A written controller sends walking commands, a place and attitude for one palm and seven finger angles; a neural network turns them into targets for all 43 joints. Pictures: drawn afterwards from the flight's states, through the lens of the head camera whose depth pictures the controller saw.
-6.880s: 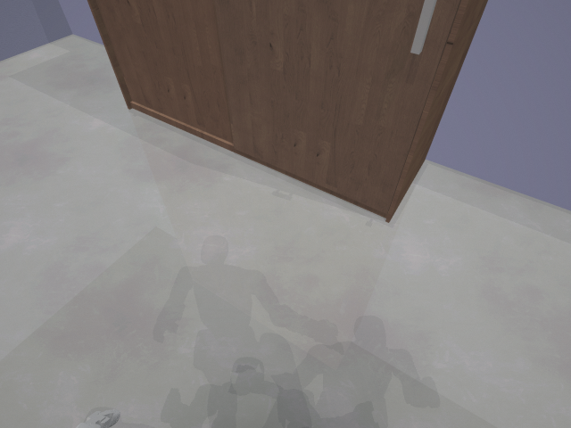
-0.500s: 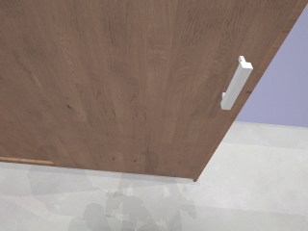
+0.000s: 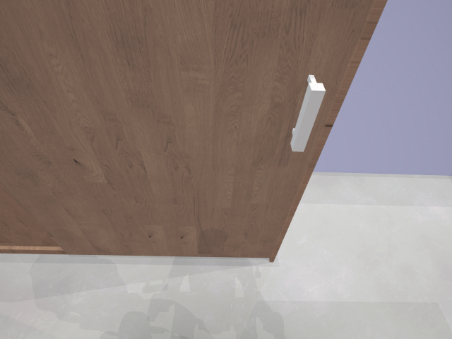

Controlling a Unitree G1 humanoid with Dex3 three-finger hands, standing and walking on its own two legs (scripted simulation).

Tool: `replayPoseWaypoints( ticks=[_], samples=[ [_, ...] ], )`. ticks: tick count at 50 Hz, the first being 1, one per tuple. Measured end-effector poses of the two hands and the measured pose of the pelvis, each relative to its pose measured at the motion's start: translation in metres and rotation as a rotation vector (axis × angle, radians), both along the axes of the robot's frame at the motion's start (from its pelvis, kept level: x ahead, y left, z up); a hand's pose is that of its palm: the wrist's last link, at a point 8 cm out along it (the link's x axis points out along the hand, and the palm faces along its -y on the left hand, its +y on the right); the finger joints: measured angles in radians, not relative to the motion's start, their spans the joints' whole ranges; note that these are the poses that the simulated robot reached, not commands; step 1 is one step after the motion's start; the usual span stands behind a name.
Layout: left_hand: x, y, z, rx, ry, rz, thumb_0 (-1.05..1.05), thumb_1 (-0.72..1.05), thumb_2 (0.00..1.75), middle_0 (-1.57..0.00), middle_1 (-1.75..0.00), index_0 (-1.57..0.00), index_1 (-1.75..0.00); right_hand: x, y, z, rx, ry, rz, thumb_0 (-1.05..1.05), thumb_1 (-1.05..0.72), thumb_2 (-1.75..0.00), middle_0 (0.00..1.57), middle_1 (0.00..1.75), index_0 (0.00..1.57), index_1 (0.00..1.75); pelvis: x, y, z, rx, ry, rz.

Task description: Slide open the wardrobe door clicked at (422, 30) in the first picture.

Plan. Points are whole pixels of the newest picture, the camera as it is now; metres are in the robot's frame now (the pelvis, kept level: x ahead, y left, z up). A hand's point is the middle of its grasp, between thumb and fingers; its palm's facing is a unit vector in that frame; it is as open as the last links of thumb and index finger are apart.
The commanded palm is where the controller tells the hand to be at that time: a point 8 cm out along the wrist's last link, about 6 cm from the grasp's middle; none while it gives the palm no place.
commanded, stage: come to a stop and stand still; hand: right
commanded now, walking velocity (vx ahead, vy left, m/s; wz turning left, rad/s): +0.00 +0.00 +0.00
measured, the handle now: (304, 114) +0.54 -0.14 +0.12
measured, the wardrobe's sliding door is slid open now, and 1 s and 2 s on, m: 0.00 0.00 0.00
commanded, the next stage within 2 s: look again from close up in 1.20 s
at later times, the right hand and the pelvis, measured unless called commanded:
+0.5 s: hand out of the picture +0.06 -0.20 -0.16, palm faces -0.04 +0.97 -0.23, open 7.4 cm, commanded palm none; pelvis +0.02 -0.02 +0.01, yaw +3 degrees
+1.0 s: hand out of the picture +0.06 -0.16 -0.16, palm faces +0.00 +0.98 -0.21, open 7.3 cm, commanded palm none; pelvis +0.03 +0.02 +0.01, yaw +2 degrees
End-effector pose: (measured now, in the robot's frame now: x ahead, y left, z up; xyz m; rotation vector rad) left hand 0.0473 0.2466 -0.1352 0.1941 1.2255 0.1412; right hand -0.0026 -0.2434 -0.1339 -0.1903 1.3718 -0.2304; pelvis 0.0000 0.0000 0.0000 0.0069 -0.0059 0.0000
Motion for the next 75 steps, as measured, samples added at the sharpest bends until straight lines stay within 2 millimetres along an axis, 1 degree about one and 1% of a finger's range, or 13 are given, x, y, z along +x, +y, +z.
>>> replayPoseWaypoints(
  ticks=[3,7,10,17,25,29,34,42,48,55,63,75],
  samples=[
    [0.005,-0.023,0.0,-0.025,-0.021,-0.011,0.01,0.92,0.9,-0.2,-0.3,-0.19,-0.3,0.001,-0.011,0.001,0.005,-0.011,0.005,0.01,-0.91,-0.9,0.2,0.3,0.2,0.3,0.001,-0.01,0.001,-0.001,-0.018,0.012],
    [0.008,-0.033,0.002,-0.028,-0.047,0.006,0.01,0.96,0.9,-0.21,-0.3,-0.2,-0.3,0.009,-0.019,0.005,0.011,-0.027,0.034,0.01,-0.91,-0.9,0.2,0.3,0.2,0.3,0.003,-0.021,0.004,-0.006,-0.026,0.03],
    [0.006,-0.038,0.004,-0.03,-0.046,0.014,0.0,0.96,0.9,-0.21,-0.3,-0.2,-0.3,0.017,-0.022,0.007,0.016,-0.035,0.055,0.01,-0.91,-0.9,0.2,0.3,0.2,0.3,0.005,-0.025,0.006,-0.011,-0.025,0.039],
    [-0.012,-0.04,0.002,-0.031,0.023,0.037,0.0,0.94,0.9,-0.21,-0.3,-0.2,-0.3,0.039,-0.02,0.007,0.028,-0.049,0.088,0.01,-0.91,-0.9,0.2,0.3,0.2,0.3,0.012,-0.026,0.008,-0.016,-0.018,0.047],
    [-0.035,-0.04,-0.002,-0.047,0.119,0.074,0.01,0.92,0.9,-0.2,-0.3,-0.2,-0.3,0.061,-0.006,0.005,0.039,-0.056,0.107,0.01,-0.91,-0.9,0.2,0.3,0.2,0.3,0.021,-0.018,0.008,-0.016,-0.019,0.047],
    [-0.04,-0.037,-0.003,-0.054,0.148,0.086,0.01,0.91,0.9,-0.2,-0.3,-0.2,-0.3,0.068,0.002,0.004,0.045,-0.059,0.109,0.01,-0.91,-0.9,0.2,0.3,0.2,0.3,0.024,-0.012,0.008,-0.015,-0.018,0.046],
    [-0.039,-0.032,-0.004,-0.057,0.159,0.094,0.01,0.91,0.9,-0.2,-0.3,-0.2,-0.3,0.073,0.011,0.003,0.045,-0.063,0.104,0.01,-0.92,-0.9,0.2,0.3,0.2,0.3,0.027,-0.004,0.008,-0.014,-0.017,0.043],
    [-0.027,-0.02,-0.003,-0.054,0.147,0.082,0.0,0.91,0.9,-0.2,-0.3,-0.2,-0.3,0.07,0.022,0.003,0.047,-0.06,0.086,0.01,-0.92,-0.9,0.2,0.3,0.2,0.3,0.029,0.008,0.009,-0.012,-0.015,0.035],
    [-0.02,-0.011,-0.001,-0.042,0.137,0.07,0.01,0.91,0.9,-0.2,-0.3,-0.2,-0.3,0.061,0.029,0.002,0.053,-0.044,0.069,0.01,-0.92,-0.9,0.2,0.3,0.2,0.3,0.029,0.014,0.01,-0.009,-0.012,0.03],
    [-0.017,-0.004,0.003,-0.03,0.135,0.056,0.0,0.91,0.9,-0.2,-0.3,-0.2,-0.3,0.049,0.035,0.0,0.065,-0.028,0.052,0.01,-0.92,-0.9,0.2,0.3,0.2,0.3,0.027,0.019,0.011,-0.007,-0.012,0.021],
    [-0.02,-0.003,0.005,-0.026,0.141,0.051,0.0,0.91,0.9,-0.2,-0.3,-0.2,-0.3,0.038,0.038,-0.001,0.077,-0.014,0.042,0.01,-0.92,-0.9,0.2,0.3,0.2,0.3,0.024,0.02,0.012,-0.004,-0.014,0.017],
    [-0.036,-0.012,0.005,-0.037,0.167,0.055,0.0,0.91,0.9,-0.2,-0.3,-0.2,-0.3,0.03,0.036,-0.002,0.083,-0.01,0.035,0.01,-0.91,-0.9,0.2,0.3,0.2,0.3,0.018,0.018,0.013,-0.004,-0.016,0.015]
  ],
)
